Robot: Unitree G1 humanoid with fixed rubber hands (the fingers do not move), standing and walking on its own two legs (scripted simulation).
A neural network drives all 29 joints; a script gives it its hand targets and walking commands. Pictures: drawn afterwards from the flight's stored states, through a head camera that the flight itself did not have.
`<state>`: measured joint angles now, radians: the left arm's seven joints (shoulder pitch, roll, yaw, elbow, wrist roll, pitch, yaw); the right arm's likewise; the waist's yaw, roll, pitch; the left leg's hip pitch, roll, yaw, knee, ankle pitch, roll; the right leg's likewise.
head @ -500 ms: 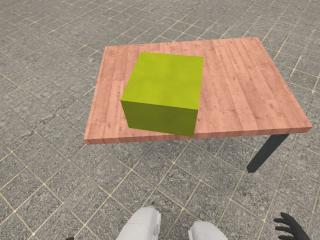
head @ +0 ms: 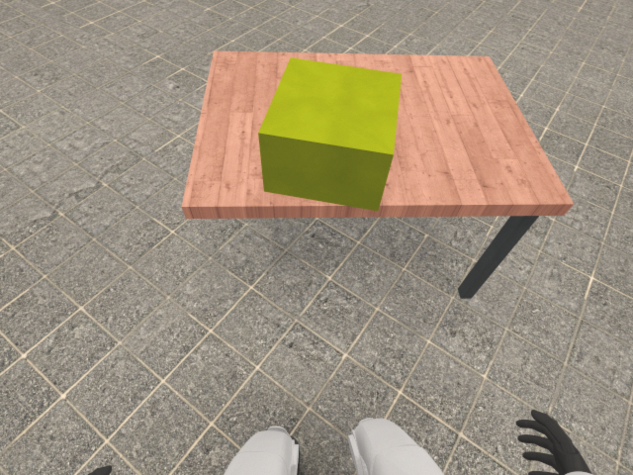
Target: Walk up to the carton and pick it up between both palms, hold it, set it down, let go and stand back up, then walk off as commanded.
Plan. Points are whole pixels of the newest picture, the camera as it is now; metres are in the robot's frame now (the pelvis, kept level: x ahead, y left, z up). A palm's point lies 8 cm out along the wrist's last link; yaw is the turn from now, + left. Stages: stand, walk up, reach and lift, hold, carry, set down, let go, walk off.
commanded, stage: walk off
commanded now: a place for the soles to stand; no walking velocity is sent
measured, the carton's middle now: (333, 132) +0.80 -0.03 -0.12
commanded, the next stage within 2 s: stand in 0.90 s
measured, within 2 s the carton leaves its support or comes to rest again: neither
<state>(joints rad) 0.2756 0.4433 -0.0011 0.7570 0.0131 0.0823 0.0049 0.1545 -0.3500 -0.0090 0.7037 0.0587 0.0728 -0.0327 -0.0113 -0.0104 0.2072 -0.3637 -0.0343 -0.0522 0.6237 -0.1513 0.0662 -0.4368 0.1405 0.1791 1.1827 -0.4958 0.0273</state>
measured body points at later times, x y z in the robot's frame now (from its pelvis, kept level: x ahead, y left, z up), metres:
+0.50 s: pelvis -0.18 +0.02 -0.03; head -0.15 +0.03 +0.42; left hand -0.02 +0.32 -0.13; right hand -0.05 -0.30 -0.12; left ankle -0.16 +0.09 -0.72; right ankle -0.01 -0.15 -0.71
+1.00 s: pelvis -0.24 +0.05 +0.02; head -0.24 +0.10 +0.46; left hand -0.20 +0.36 -0.12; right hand -0.13 -0.26 -0.05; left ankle -0.16 +0.09 -0.72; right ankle -0.20 -0.14 -0.64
